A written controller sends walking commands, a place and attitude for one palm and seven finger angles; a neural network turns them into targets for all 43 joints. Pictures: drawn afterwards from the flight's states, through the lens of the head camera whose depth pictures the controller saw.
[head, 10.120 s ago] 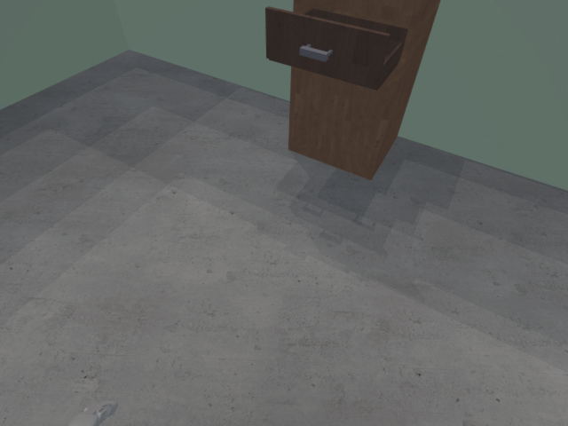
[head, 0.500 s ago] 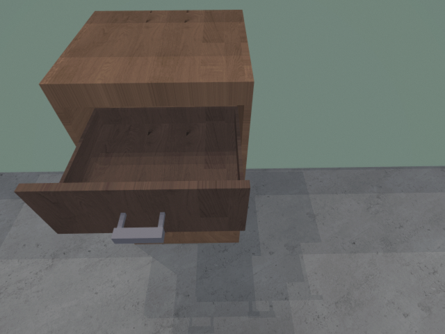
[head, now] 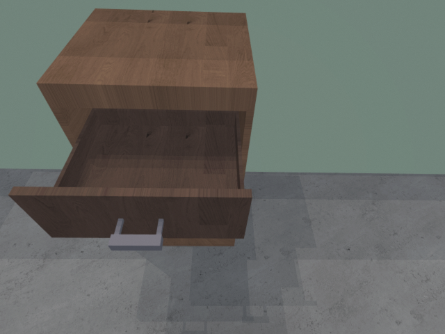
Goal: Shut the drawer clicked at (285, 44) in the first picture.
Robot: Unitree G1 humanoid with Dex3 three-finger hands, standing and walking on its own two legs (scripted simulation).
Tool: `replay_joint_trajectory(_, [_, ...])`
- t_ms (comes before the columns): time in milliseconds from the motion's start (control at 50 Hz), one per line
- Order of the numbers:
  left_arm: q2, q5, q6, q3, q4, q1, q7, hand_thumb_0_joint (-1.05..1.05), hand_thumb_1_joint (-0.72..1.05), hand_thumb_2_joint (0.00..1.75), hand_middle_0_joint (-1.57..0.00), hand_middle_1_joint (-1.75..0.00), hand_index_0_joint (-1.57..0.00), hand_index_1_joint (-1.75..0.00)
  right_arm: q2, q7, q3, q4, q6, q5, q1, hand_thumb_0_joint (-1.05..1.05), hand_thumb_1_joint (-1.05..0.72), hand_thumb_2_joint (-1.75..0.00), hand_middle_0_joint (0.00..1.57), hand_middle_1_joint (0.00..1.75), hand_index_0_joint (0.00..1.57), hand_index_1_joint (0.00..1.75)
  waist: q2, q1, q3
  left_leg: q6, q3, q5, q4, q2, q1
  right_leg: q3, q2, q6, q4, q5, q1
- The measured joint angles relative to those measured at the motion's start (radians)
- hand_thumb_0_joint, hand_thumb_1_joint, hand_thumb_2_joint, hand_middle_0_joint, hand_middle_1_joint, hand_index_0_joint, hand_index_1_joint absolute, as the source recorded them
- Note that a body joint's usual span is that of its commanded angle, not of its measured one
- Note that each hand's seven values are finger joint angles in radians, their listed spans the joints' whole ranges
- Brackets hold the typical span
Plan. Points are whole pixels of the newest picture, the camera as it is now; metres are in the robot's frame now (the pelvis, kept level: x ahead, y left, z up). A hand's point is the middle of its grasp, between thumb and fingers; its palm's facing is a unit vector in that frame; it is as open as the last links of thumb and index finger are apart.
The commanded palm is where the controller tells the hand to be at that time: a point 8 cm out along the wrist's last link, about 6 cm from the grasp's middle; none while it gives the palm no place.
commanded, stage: raise the hand and make a fist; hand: left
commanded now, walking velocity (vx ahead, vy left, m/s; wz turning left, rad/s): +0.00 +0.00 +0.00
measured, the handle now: (138, 232) +0.31 +0.20 -0.05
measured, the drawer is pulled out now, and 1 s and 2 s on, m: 0.26 0.26 0.26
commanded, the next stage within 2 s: bring the fist close to the handle in 1.92 s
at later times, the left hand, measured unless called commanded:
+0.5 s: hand out of the picture +0.09 +0.15 -0.06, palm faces +0.16 -0.98 -0.06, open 5.7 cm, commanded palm +0.10 +0.21 -0.03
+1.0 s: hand (120, 326) +0.14 +0.17 +0.00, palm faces +0.12 -0.99 -0.05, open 3.4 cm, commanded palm +0.09 +0.21 +0.01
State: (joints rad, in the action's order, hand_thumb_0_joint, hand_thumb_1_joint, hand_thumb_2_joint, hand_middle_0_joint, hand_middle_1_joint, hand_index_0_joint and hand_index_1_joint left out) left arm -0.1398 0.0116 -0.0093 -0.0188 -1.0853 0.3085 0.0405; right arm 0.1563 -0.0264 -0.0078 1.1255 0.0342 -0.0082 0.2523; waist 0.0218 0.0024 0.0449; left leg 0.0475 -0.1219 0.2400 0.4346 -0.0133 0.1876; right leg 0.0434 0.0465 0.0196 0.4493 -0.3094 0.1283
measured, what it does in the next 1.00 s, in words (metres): lowers itself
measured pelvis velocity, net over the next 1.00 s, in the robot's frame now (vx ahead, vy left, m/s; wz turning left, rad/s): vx -0.03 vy -0.02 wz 0.07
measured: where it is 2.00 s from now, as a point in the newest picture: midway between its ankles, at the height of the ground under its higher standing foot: outside the picture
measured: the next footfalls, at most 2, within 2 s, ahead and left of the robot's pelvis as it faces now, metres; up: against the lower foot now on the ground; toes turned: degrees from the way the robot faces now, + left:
none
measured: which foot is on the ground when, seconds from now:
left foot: down 0.00-1.00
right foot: down 0.00-1.00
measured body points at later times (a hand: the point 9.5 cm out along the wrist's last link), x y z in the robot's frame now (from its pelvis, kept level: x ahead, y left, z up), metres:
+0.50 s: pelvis -0.06 -0.05 -0.08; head -0.01 -0.03 +0.37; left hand +0.08 +0.20 -0.05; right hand +0.20 -0.28 -0.11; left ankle +0.00 +0.09 -0.74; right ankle -0.04 -0.13 -0.74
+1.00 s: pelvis -0.03 -0.02 -0.06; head +0.02 -0.02 +0.39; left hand +0.12 +0.22 +0.01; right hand +0.14 -0.27 -0.14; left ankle +0.00 +0.09 -0.74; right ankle -0.04 -0.13 -0.74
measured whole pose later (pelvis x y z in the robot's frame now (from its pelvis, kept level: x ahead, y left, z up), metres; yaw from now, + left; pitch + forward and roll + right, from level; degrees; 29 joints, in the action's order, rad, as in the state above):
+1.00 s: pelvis -0.03 -0.02 -0.06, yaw +4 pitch +11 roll -1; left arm -0.17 -0.26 -0.42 0.14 0.18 0.63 -0.21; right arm 0.25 -0.04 0.05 0.60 0.22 0.03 0.28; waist -0.03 -0.01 -0.10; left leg 0.02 -0.03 0.42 0.97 0.03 0.74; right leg 0.09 0.01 -0.02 0.95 -0.51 0.62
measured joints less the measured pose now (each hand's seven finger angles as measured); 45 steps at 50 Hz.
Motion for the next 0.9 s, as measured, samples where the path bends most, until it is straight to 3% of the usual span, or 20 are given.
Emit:
replay_joint_trajectory(40, [0.003, 0.005, -0.005, -0.002, -0.004, 0.000, 0.005, 0.01, 0.91, 0.89, -0.20, -0.30, -0.20, -0.30, 0.004, 0.001, 0.000, -0.007, -0.004, 0.001, 0.000, 0.00, -0.92, -0.90, 0.20, 0.30, 0.20, 0.30, -0.007, -0.003, -0.002, -0.002, 0.006, 0.002, 0.015, 0.006, 0.015, 0.006, -0.006, 0.000, -0.005, 0.003, 0.003])
replay_joint_trajectory(60, [-0.004, -0.024, 0.073, 0.004, 0.149, 0.049, 0.018, 0.02, 0.93, 0.89, -0.20, -0.30, -0.20, -0.30, 0.008, 0.000, -0.001, -0.054, 0.002, 0.010, 0.017, 0.01, -0.93, -0.90, 0.20, 0.30, 0.20, 0.30, -0.009, -0.008, 0.001, -0.004, 0.011, 0.008, 0.031, 0.009, 0.028, 0.011, -0.008, -0.002, 0.002, 0.003, 0.011])
replay_joint_trajectory(80, [-0.022, -0.047, 0.119, 0.016, 0.339, 0.111, 0.035, 0.03, 0.95, 0.89, -0.20, -0.31, -0.20, -0.30, 0.010, -0.011, -0.006, -0.100, 0.043, 0.020, 0.042, 0.01, -0.93, -0.90, 0.20, 0.30, 0.20, 0.30, -0.002, -0.001, 0.001, -0.006, 0.007, 0.008, 0.030, 0.005, 0.028, 0.007, -0.004, -0.010, 0.030, -0.003, 0.028])
replay_joint_trajectory(120, [-0.059, -0.079, 0.072, 0.021, 0.616, 0.192, 0.085, 0.05, 0.97, 0.89, -0.22, -0.31, -0.21, -0.31, 0.018, -0.023, -0.001, -0.155, 0.145, 0.030, 0.075, 0.01, -0.93, -0.90, 0.20, 0.30, 0.20, 0.30, 0.007, 0.003, -0.026, -0.009, 0.005, 0.000, 0.023, -0.012, 0.039, -0.002, 0.012, -0.026, 0.102, -0.027, 0.074])
replay_joint_trajectory(160, [-0.073, -0.110, 0.048, 0.015, 0.810, 0.197, 0.113, 0.05, 0.97, 0.89, -0.23, -0.33, -0.22, -0.33, 0.039, -0.023, 0.006, -0.214, 0.200, 0.041, 0.085, 0.01, -0.92, -0.90, 0.20, 0.30, 0.20, 0.30, -0.008, -0.012, -0.051, -0.006, 0.023, 0.001, 0.051, -0.028, 0.068, 0.000, 0.024, -0.025, 0.131, -0.049, 0.092])
replay_joint_trajectory(200, [-0.052, -0.122, -0.012, 0.011, 0.926, 0.153, 0.106, 0.05, 0.97, 0.89, -0.24, -0.35, -0.24, -0.35, 0.072, -0.022, 0.013, -0.268, 0.231, 0.036, 0.064, 0.01, -0.92, -0.90, 0.20, 0.30, 0.20, 0.30, -0.047, -0.030, -0.074, -0.003, 0.048, 0.020, 0.116, -0.023, 0.124, 0.017, 0.020, -0.006, 0.146, -0.071, 0.114])
replay_joint_trajectory(260, [-0.001, -0.141, -0.170, 0.022, 0.997, 0.080, 0.042, 0.03, 0.95, 0.89, -0.28, -0.40, -0.28, -0.40, 0.099, -0.010, 0.024, -0.346, 0.241, 0.018, 0.002, 0.01, -0.91, -0.90, 0.20, 0.30, 0.20, 0.30, -0.075, -0.049, -0.125, -0.011, 0.060, 0.049, 0.217, -0.003, 0.240, 0.027, 0.004, -0.012, 0.227, -0.081, 0.219])
replay_joint_trajectory(320, [0.043, -0.179, -0.346, 0.068, 0.984, 0.068, -0.076, 0.02, 0.93, 0.89, -0.29, -0.44, -0.33, -0.45, 0.086, 0.011, 0.040, -0.423, 0.230, 0.012, -0.056, 0.01, -0.91, -0.90, 0.20, 0.30, 0.20, 0.30, -0.032, -0.038, -0.165, -0.026, 0.050, 0.082, 0.327, 0.020, 0.368, 0.014, -0.010, -0.032, 0.355, -0.121, 0.362])
replay_joint_trajectory(360, [0.042, -0.198, -0.443, 0.095, 0.953, 0.095, -0.172, 0.01, 0.93, 0.89, -0.32, -0.47, -0.37, -0.49, 0.083, 0.025, 0.050, -0.479, 0.215, 0.012, -0.080, 0.01, -0.91, -0.90, 0.20, 0.30, 0.20, 0.30, 0.003, -0.023, -0.171, -0.037, 0.055, 0.106, 0.404, 0.033, 0.446, 0.017, -0.020, -0.046, 0.436, -0.150, 0.440])
replay_joint_trajectory(400, [0.019, -0.189, -0.490, 0.107, 0.938, 0.137, -0.230, 0.01, 0.92, 0.89, -0.36, -0.51, -0.41, -0.53, 0.092, 0.032, 0.061, -0.533, 0.205, 0.013, -0.096, 0.01, -0.91, -0.90, 0.20, 0.30, 0.20, 0.30, 0.022, -0.007, -0.170, -0.047, 0.071, 0.131, 0.484, 0.044, 0.523, 0.032, -0.027, -0.060, 0.512, -0.178, 0.509])
replay_joint_trajectory(460, [-0.030, -0.187, -0.506, 0.119, 0.967, 0.205, -0.253, 0.01, 0.91, 0.89, -0.43, -0.58, -0.47, -0.59, 0.110, 0.025, 0.073, -0.587, 0.199, 0.013, -0.117, 0.01, -0.91, -0.90, 0.20, 0.30, 0.20, 0.30, 0.019, 0.016, -0.161, -0.061, 0.105, 0.162, 0.589, 0.054, 0.614, 0.064, -0.035, -0.078, 0.600, -0.214, 0.581])
replay_joint_trajectory(580, [-0.072, -0.284, -0.572, 0.168, 1.104, 0.194, -0.255, 0.02, 0.90, 0.90, -0.58, -0.72, -0.59, -0.72, 0.099, -0.019, 0.039, -0.575, 0.226, 0.028, -0.127, 0.01, -0.91, -0.90, 0.20, 0.30, 0.20, 0.30, -0.040, 0.045, -0.159, -0.066, 0.169, 0.196, 0.695, 0.066, 0.691, 0.122, -0.051, -0.092, 0.665, -0.246, 0.618])
replay_joint_trajectory(640, [-0.080, -0.310, -0.545, 0.159, 1.108, 0.102, -0.311, 0.02, 0.90, 0.90, -0.64, -0.79, -0.65, -0.79, 0.081, -0.032, -0.004, -0.553, 0.230, 0.040, -0.112, 0.01, -0.91, -0.90, 0.20, 0.30, 0.20, 0.30, -0.065, 0.038, -0.157, -0.058, 0.177, 0.199, 0.700, 0.068, 0.694, 0.129, -0.056, -0.090, 0.661, -0.244, 0.615])
replay_joint_trajectory(720, [-0.109, -0.296, -0.360, 0.137, 1.046, 0.002, -0.387, 0.01, 0.90, 0.90, -0.72, -0.87, -0.72, -0.87, 0.055, -0.044, -0.041, -0.545, 0.197, 0.052, -0.069, 0.01, -0.90, -0.90, 0.20, 0.30, 0.21, 0.30, -0.076, 0.001, -0.151, -0.056, 0.157, 0.187, 0.656, 0.066, 0.663, 0.108, -0.054, -0.082, 0.626, -0.231, 0.597])
replay_joint_trajectory(780, [-0.100, -0.301, -0.235, 0.159, 1.046, 0.027, -0.361, 0.02, 0.90, 0.90, -0.79, -0.94, -0.78, -0.94, 0.041, -0.045, -0.032, -0.544, 0.167, 0.053, -0.026, 0.01, -0.90, -0.90, 0.21, 0.30, 0.21, 0.30, -0.071, -0.030, -0.149, -0.064, 0.125, 0.176, 0.596, 0.065, 0.610, 0.078, -0.051, -0.074, 0.580, -0.216, 0.562])
replay_joint_trajectory(840, [-0.065, -0.309, -0.229, 0.198, 1.110, 0.115, -0.282, 0.02, 0.90, 0.89, -0.85, -1.00, -0.84, -1.00, 0.039, -0.042, 0.004, -0.533, 0.161, 0.048, 0.018, 0.01, -0.90, -0.90, 0.21, 0.30, 0.21, 0.30, -0.059, -0.037, -0.153, -0.057, 0.097, 0.172, 0.541, 0.063, 0.558, 0.050, -0.049, -0.062, 0.531, -0.203, 0.523])
replay_joint_trajectory(900, [-0.047, -0.295, -0.307, 0.217, 1.193, 0.218, -0.226, 0.02, 0.90, 0.89, -0.90, -1.07, -0.90, -1.07, 0.051, -0.029, 0.039, -0.519, 0.165, 0.040, 0.048, 0.01, -0.90, -0.90, 0.20, 0.30, 0.21, 0.30, -0.047, -0.026, -0.158, -0.047, 0.084, 0.174, 0.512, 0.057, 0.528, 0.038, -0.044, -0.053, 0.501, -0.199, 0.496])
